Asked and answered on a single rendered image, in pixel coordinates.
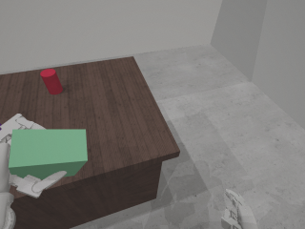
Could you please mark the sponge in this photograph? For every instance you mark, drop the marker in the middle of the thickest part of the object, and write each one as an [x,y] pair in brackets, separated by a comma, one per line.
[43,152]

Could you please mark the robot left hand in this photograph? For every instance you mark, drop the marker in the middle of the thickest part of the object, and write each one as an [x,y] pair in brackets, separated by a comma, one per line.
[29,185]

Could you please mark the left robot forearm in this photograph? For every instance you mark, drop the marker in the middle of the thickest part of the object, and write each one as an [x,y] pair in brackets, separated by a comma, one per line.
[7,215]

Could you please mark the table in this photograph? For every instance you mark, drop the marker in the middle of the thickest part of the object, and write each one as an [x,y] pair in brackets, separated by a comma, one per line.
[127,138]

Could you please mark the robot right hand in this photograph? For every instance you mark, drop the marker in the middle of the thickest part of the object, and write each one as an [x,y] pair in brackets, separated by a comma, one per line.
[243,218]

